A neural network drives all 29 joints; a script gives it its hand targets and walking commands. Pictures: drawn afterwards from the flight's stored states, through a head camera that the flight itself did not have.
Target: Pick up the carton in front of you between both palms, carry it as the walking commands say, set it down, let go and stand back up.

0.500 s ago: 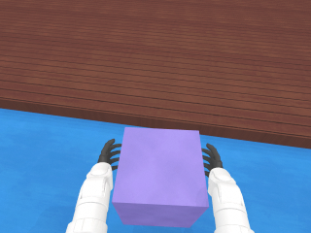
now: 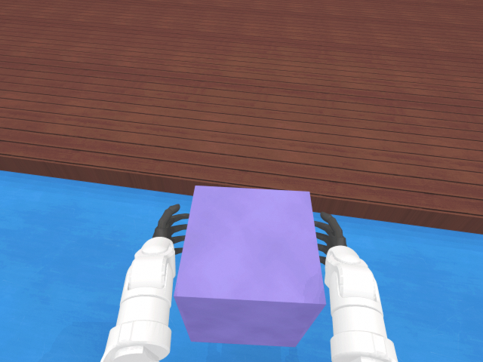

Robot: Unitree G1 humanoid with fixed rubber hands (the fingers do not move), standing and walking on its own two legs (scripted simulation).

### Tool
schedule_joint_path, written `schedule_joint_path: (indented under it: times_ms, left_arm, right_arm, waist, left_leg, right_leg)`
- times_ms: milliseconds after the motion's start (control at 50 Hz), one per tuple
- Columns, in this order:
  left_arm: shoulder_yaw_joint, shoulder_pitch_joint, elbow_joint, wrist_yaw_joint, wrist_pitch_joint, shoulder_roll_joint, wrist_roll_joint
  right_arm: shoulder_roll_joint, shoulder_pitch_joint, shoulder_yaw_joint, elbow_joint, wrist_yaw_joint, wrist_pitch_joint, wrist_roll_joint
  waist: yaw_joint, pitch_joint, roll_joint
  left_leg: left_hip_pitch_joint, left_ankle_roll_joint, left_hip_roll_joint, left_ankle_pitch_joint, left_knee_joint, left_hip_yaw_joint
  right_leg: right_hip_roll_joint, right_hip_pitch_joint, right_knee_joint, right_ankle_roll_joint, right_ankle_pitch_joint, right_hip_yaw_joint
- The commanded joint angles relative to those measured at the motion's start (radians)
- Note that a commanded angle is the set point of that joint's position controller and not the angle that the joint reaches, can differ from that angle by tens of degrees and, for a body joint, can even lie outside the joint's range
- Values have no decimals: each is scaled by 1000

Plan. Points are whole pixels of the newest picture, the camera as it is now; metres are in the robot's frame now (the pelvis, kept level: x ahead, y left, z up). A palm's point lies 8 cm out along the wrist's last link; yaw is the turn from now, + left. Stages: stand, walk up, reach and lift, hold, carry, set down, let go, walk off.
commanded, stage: reach and lift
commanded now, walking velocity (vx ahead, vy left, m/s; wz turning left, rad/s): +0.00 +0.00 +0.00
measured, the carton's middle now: (247, 270) +0.30 +0.00 -0.04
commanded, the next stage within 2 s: hold in 0.58 s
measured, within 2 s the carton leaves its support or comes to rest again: neither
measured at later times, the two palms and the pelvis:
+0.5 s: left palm (162, 240) +0.30 +0.15 +0.04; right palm (336, 248) +0.30 -0.15 +0.04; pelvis +0.02 +0.00 +0.01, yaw +0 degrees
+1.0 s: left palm (159, 240) +0.29 +0.15 +0.06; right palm (339, 248) +0.29 -0.15 +0.05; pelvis +0.01 +0.00 +0.01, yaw +0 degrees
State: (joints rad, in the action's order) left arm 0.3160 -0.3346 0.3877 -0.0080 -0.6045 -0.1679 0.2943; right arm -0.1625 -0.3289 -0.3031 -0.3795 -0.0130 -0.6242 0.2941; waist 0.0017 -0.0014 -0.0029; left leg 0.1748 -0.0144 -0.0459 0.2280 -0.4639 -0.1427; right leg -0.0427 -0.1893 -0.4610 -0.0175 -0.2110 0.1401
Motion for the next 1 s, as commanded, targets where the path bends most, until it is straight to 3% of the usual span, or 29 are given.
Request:
schedule_joint_path:
  times_ms: [0, 300, 540, 640, 780, 980]
  left_arm:
    - [-565, -499, 28, -247, 5, -954, -224]
    - [-615, -378, -90, -240, -32, -926, -257]
    - [-626, -366, -134, -237, -61, -916, -267]
    - [-691, -373, -217, -230, -88, -926, -308]
    - [-615, -377, -157, -228, -135, -880, -263]
    - [-620, -472, -143, -239, -121, -909, -272]
  right_arm:
    - [-951, -526, 568, 1, -238, 23, -230]
    - [-935, -399, 615, 115, -223, -16, -264]
    - [-917, -388, 625, 159, -221, -44, -274]
    - [-924, -400, 690, 243, -219, -70, -313]
    - [-870, -405, 614, 181, -221, -116, -270]
    - [-906, -496, 619, 164, -229, -103, -276]
  waist:
    - [-2, 260, 2]
    - [-4, 267, 3]
    - [-3, 241, 0]
    - [0, 288, -1]
    - [-3, 139, -3]
    - [-2, 195, -1]
  left_leg:
    - [-44, 3, -45, -85, 97, 79]
    - [-112, -5, -55, -249, 121, 73]
    - [-125, -8, -54, -246, 134, 71]
    - [-165, -11, -52, -303, 141, 65]
    - [-115, -5, -46, -123, 173, 76]
    - [-114, -1, -45, -93, 155, 78]
  right_leg:
    - [-48, 110, 81, 3, 81, -80]
    - [-56, 182, 109, -6, 253, -70]
    - [-58, 189, 123, -7, 244, -69]
    - [-60, 223, 130, -7, 291, -68]
    - [-55, 173, 159, 1, 110, -76]
    - [-50, 178, 142, 2, 85, -78]
